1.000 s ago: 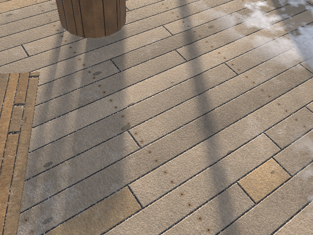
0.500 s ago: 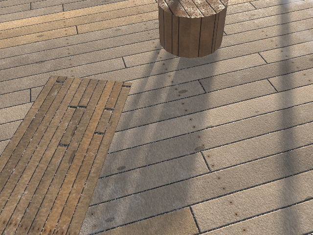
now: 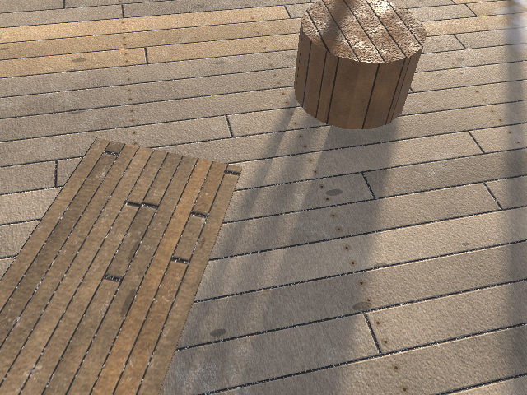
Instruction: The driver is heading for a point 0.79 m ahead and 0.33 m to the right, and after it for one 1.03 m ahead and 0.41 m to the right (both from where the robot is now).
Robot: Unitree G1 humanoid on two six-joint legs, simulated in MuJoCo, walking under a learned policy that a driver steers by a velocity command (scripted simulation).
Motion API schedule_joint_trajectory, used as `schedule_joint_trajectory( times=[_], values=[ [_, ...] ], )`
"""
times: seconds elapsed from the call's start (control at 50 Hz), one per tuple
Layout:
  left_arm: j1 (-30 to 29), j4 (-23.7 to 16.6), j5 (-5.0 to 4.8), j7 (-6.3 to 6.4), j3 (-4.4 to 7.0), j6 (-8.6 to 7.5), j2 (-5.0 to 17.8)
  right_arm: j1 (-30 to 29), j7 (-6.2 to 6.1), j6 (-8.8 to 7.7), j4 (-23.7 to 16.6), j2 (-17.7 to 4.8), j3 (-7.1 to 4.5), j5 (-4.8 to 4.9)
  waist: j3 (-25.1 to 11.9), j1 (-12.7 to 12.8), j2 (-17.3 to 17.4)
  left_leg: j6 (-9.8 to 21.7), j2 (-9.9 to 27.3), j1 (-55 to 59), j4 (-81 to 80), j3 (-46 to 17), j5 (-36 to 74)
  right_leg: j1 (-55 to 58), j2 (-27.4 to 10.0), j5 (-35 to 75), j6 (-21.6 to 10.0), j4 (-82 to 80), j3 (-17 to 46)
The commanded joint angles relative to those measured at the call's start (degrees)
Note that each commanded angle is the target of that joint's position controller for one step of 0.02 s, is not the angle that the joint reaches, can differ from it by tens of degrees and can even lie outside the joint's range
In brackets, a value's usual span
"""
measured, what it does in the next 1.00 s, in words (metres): walks ahead, turning right: right foot, then left foot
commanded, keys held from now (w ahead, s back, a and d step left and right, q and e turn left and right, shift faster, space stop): w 0.06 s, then w+e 0.12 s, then e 0.82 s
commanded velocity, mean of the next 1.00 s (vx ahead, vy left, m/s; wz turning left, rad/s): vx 0.20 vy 0.00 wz -0.41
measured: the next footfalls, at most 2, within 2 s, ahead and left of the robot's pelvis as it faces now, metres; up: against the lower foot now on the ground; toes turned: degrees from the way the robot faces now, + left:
right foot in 0.32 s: +0.37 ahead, -0.13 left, +0.00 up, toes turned -6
left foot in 0.78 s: +0.45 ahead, +0.08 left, +0.00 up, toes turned -27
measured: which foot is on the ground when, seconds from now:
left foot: down 0.00-0.34, up 0.36-0.76, down 0.78-1.00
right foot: up 0.00-0.30, down 0.32-0.78, up 0.80-1.00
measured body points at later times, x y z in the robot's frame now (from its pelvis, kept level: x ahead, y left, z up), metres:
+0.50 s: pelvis +0.25 -0.04 -0.02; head +0.30 -0.06 +0.43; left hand +0.45 +0.20 -0.11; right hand +0.33 -0.34 -0.13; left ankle +0.24 +0.12 -0.66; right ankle +0.33 -0.12 -0.75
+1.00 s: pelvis +0.34 +0.00 -0.01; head +0.38 +0.00 +0.44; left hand +0.61 +0.19 -0.11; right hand +0.34 -0.31 -0.09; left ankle +0.42 +0.10 -0.75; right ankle +0.26 -0.11 -0.67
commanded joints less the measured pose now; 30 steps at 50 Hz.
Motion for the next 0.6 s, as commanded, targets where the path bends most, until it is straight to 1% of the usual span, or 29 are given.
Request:
schedule_joint_trajectory(
  times=[0.02, 0.04, 0.06, 0.1, 0.14, 0.18, 0.2, 0.22, 0.24, 0.26, 0.28, 0.3, 0.32, 0.34, 0.36, 0.38, 0.4, 0.42, 0.44, 0.46, 0.48, 0.5, 0.52, 0.54, 0.56, 0.58, 0.6],
  values=[
    [-1.45, -3.86, 0.55, -0.01, 0.74, 0.15, 3.02, -1.39, -0.47, -1.58, -2.76, -8.22, -2.26, 0.1, 1.67, 0.92, 6.37, 9.79, 14.35, 4.68, -12.76, -12.67, 11.06, -10.46, -2.25, 6.8, 1.5, -4.47, 1.95],
    [-3.54, -4.68, 0.84, -0.01, 0.58, 0.16, 2.67, -0.6, -0.68, -1.54, -2.15, -8.44, -2.31, 0.19, 2.27, 0.48, 5.7, 9.76, 14.2, 4.77, -12.96, -11.38, 12.95, -11.23, -2.05, 9.17, 2.1, -8.13, 1.91],
    [-5.41, -5.35, 0.91, -0.14, 0.32, 0.04, 2.1, -0.08, -0.87, -1.42, -1.66, -8.64, -2.32, 0.22, 2.66, 0.04, 5.56, 9.35, 13.61, 4.52, -13.13, -9.8, 13.85, -10.76, -1.63, 12.08, 2.37, -12.31, 1.66],
    [-8.66, -6.13, 0.36, -0.77, -0.29, -0.28, 1.07, 0.35, -1.27, -1.32, -0.98, -9.42, -2.44, 0.06, 3.33, -1.1, 6.14, 8.1, 12.6, 3.68, -14.09, -5.78, 13.53, -8.12, -0.26, 18.37, 2.08, -20.09, 0.23],
    [-12.7, -7.41, -0.01, -1.37, -0.78, -0.48, 0.61, 2.48, -1.57, -1.43, 0.4, -10.24, -2.66, 0.16, 4.46, -2.73, 5.51, 7.53, 13.3, 4.24, -15.17, -3.6, 12.37, -6.33, 0.96, 22.19, 1.27, -24.91, -0.84],
    [-15.51, -8.82, -0.32, -2.01, -0.94, -0.53, 0.75, 4.36, -1.64, -1.25, 1.96, -10.35, -2.77, 0.31, 5.43, -3.53, 4.82, 7.16, 14.74, 7.8, -14.71, -1.91, 13.12, -6.94, 1.86, 22.38, 0.03, -28.04, -0.41],
    [-16.55, -9.5, -0.24, -2.42, -0.95, -0.63, 0.81, 4.33, -1.77, -0.93, 2.47, -10.07, -2.7, 0.2, 6.04, -3.48, 4.29, 6.59, 15.06, 9.59, -13.1, -0.61, 17.18, -7.11, 2.52, 21.54, -0.71, -29.87, -0.23],
    [-17.05, -10.11, 0.02, -2.87, -0.89, -0.79, 0.94, 4.21, -1.99, -0.51, 2.77, -10.08, -2.71, 0.06, 5.66, -3.19, 4.37, 5.88, 15.43, 11.21, -10.91, 0.45, 22.84, -6.27, 3.52, 20.31, -1.38, -31.11, -0.64],
    [-16.4, -10.41, 0.33, -3.28, -0.64, -0.93, 1.42, 3.71, -2.32, -0.06, 2.8, -10.54, -2.82, -0.04, 4.36, -2.4, 5.23, 4.98, 15.72, 12.86, -7.91, 1.28, 30.2, -4.44, 4.68, 18.66, -2.11, -31.56, -1.36],
    [-14.28, -10.32, 0.66, -3.55, -0.07, -0.99, 2.67, 2.79, -2.77, 0.39, 2.43, -11.41, -3.03, -0.07, 1.93, -1.06, 6.73, 3.86, 15.48, 14.61, -3.51, 1.98, 40.35, -1.44, 6.49, 16.37, -2.87, -31.25, -2.62],
    [-10.32, -9.62, 0.9, -3.6, 0.81, -0.92, 4.53, 2.03, -3.3, 0.93, 1.89, -12.16, -3.22, -0.11, -1.6, 0.84, 8.23, 2.67, 14.77, 16.08, 2.67, 2.48, 49.32, 3.07, 8.65, 14.0, -3.58, -30.72, -4.07],
    [-2.96, -7.75, 0.94, -3.31, 2.04, -0.84, 6.67, 0.85, -3.76, 1.65, 1.13, -12.35, -3.19, -0.18, -6.02, 4.42, 8.09, 1.05, 12.9, 14.79, 13.33, 3.98, 53.46, 11.78, 11.03, 14.68, -4.63, -32.19, -5.38],
    [2.84, -7.14, 1.0, -2.4, 3.1, -0.63, 9.29, 1.16, -4.1, 1.68, 0.18, -11.87, -2.8, -0.32, -9.97, 7.45, 5.29, -1.91, 10.18, 5.94, 27.12, 5.1, 44.41, 24.76, 8.09, 25.01, -6.92, -34.33, -0.76],
    [4.85, -7.98, 1.64, -1.55, 3.9, -0.08, 15.0, 8.27, -3.59, 0.89, -1.71, -5.6, -0.94, -2.76, -18.15, 2.43, -10.23, -5.87, 2.06, -14.95, 49.81, 4.63, -5.45, 46.75, -7.61, 50.09, -15.57, -26.96, 19.63],
    [4.84, -9.64, 1.59, -1.56, 3.23, 0.03, 13.31, 11.95, -2.5, -0.25, -1.31, -6.0, 0.04, -1.84, -30.52, 2.92, -9.98, -7.35, -3.88, -25.95, 64.21, -6.54, -28.97, 57.44, -16.77, 46.7, -25.5, -33.16, 41.68],
    [2.47, -10.82, 1.24, -1.32, 3.0, 0.85, 10.57, 6.11, -1.84, -0.63, -1.61, -11.3, -1.36, 0.39, -27.25, 5.47, -2.06, -6.37, 0.41, -27.53, 65.32, -10.57, -23.96, 51.31, -13.14, 38.42, -22.2, -36.03, 34.57],
    [-1.2, -11.17, 0.41, -0.97, 2.43, 1.32, 8.46, 0.84, -1.97, -0.53, -3.59, -11.26, -1.34, 1.06, -18.04, 4.49, 0.91, -5.81, 2.6, -29.54, 61.48, -8.8, -19.92, 42.12, -10.09, 32.91, -19.33, -37.78, 27.79],
    [-3.73, -11.45, 0.03, -0.61, 1.91, 1.8, 6.94, -1.45, -2.62, 0.05, -3.67, -10.73, -1.37, 0.43, -10.86, 2.77, 4.85, -6.24, 4.53, -29.24, 57.4, -7.58, -17.26, 31.87, -7.74, 30.89, -17.38, -40.01, 23.32],
    [-5.08, -11.84, 0.45, -0.28, 1.88, 2.12, 6.76, -1.67, -3.23, 0.96, -4.25, -10.97, -1.66, -0.14, -7.73, 1.02, 4.06, -6.46, 5.63, -25.75, 53.58, -7.59, -15.18, 23.63, -6.17, 29.27, -16.74, -42.01, 21.37],
    [-5.99, -12.22, 1.2, -0.21, 1.99, 2.44, 6.97, -0.75, -3.43, 1.83, -4.39, -10.62, -1.74, -0.32, -6.28, -0.49, 1.8, -6.73, 5.73, -21.89, 51.04, -7.33, -14.26, 17.67, -4.52, 27.77, -16.35, -43.71, 20.05],
    [-6.84, -12.25, 1.52, -0.16, 2.21, 2.52, 7.27, 0.65, -3.69, 2.32, -4.14, -9.38, -1.52, -0.59, -5.89, -1.44, 0.15, -7.27, 5.43, -19.74, 48.35, -6.57, -13.82, 13.95, -3.48, 29.13, -16.36, -44.27, 18.53],
    [-7.1, -12.21, 1.58, 0.04, 2.41, 2.51, 7.68, 1.27, -4.0, 2.53, -4.02, -8.27, -1.21, -0.83, -6.28, -1.87, -0.66, -7.83, 5.06, -18.61, 45.14, -5.98, -13.11, 12.14, -2.65, 32.03, -16.25, -44.09, 16.94],
    [-6.86, -12.05, 1.5, 0.33, 2.63, 2.57, 8.14, 0.88, -4.33, 2.64, -4.17, -7.66, -1.05, -1.06, -7.07, -1.79, -0.89, -8.4, 4.56, -18.48, 42.11, -5.74, -11.95, 11.83, -2.16, 34.41, -16.08, -43.49, 16.22],
    [-6.56, -11.93, 1.3, 0.7, 2.85, 2.84, 8.69, 0.23, -4.57, 2.76, -4.35, -7.45, -0.99, -1.22, -8.26, -1.54, -0.98, -8.9, 4.19, -18.5, 39.88, -5.89, -10.22, 12.2, -1.94, 34.43, -15.72, -42.83, 16.19],
    [-6.53, -11.92, 0.97, 1.11, 3.01, 3.29, 9.02, -0.48, -4.67, 2.93, -4.49, -7.43, -0.99, -1.22, -9.39, -1.28, -1.1, -9.24, 4.0, -18.3, 37.87, -6.26, -7.98, 12.5, -1.52, 31.57, -14.98, -42.33, 16.39],
    [-6.76, -12.04, 0.63, 1.51, 3.08, 3.84, 9.12, -1.5, -4.67, 3.12, -4.75, -7.41, -1.01, -1.08, -9.97, -0.99, -1.48, -9.43, 3.76, -17.89, 35.67, -6.59, -5.7, 12.41, -0.78, 26.45, -13.97, -42.18, 16.7],
    [-7.0, -12.21, 0.37, 1.88, 3.09, 4.42, 9.08, -2.89, -4.58, 3.28, -5.15, -7.37, -1.03, -0.87, -9.86, -0.57, -2.07, -9.52, 3.41, -17.56, 33.4, -6.84, -3.88, 12.05, 0.0, 20.22, -13.02, -42.32, 17.34]
  ],
)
